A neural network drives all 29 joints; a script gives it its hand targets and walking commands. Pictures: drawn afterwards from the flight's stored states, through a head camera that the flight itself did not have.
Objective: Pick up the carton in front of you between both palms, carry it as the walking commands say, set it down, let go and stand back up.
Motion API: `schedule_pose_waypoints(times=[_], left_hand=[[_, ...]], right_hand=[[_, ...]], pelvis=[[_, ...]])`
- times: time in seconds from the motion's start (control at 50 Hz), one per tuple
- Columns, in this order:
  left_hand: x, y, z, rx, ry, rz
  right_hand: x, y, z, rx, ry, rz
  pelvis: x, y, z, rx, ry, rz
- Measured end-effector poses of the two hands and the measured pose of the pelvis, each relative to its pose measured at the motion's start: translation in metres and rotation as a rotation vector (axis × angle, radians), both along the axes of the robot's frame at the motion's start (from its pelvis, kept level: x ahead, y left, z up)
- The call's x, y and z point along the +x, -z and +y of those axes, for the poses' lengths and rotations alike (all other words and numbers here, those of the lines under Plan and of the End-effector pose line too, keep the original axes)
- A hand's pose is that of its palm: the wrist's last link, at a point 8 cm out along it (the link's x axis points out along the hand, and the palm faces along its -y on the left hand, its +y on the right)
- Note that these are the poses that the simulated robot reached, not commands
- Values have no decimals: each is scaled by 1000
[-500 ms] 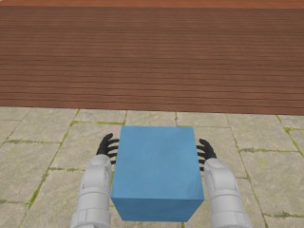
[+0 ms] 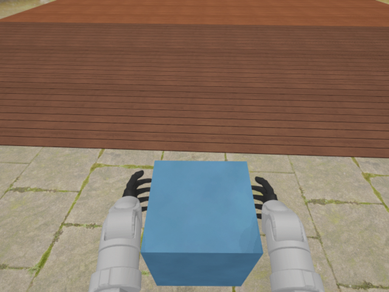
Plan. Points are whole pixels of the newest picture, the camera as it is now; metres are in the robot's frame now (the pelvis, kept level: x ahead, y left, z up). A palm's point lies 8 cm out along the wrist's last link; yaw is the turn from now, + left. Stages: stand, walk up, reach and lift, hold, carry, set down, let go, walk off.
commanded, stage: hold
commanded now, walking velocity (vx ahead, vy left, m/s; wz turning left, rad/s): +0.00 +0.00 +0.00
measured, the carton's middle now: (199, 226) +0.29 +0.00 -0.03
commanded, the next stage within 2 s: carry in 0.74 s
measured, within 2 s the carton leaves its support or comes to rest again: neither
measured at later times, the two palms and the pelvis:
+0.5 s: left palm (132, 203) +0.29 +0.15 +0.06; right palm (270, 208) +0.28 -0.15 +0.05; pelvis +0.00 +0.00 +0.00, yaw +0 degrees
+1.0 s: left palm (121, 187) +0.32 +0.18 +0.07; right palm (255, 186) +0.33 -0.12 +0.07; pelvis +0.04 +0.02 -0.01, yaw +0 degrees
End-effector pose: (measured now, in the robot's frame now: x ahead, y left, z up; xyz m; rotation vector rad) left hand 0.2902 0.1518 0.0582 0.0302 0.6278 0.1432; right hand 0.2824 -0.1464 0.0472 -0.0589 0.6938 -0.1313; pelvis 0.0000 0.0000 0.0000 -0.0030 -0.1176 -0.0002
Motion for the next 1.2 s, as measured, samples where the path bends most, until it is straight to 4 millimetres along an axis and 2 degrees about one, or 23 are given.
schedule_pose_waypoints(times=[0.3, 0.72, 0.84, 0.92, 1.02, 1.1, 1.2], left_hand=[[-1, 0, -2, -7, -5, 1], [2, 2, -1, 4, 1, 10], [8, 2, 2, -4, -4, -13], [18, -3, 14, -31, -25, -49], [39, -15, 27, -65, -54, -50], [65, -28, 20, -80, -46, -41], [100, -28, 7, -67, -32, -52]], right_hand=[[-1, 0, -2, 10, 12, -2], [2, 1, -2, 1, 2, 3], [10, -2, 1, -2, 3, -20], [25, -10, 13, 11, 7, -58], [49, -23, 26, 33, 12, -59], [70, -33, 19, 54, 36, -51], [101, -32, 6, 76, 61, -65]], pelvis=[[-8, 1, -1, 0, 1, -3], [1, 0, -1, 0, 0, 4], [6, 4, 1, -5, -24, 88], [19, 10, 10, 3, -34, 130], [48, 7, 20, -9, 1, 176], [78, 2, 16, -33, 3, 206], [125, 14, 8, -37, -36, 210]])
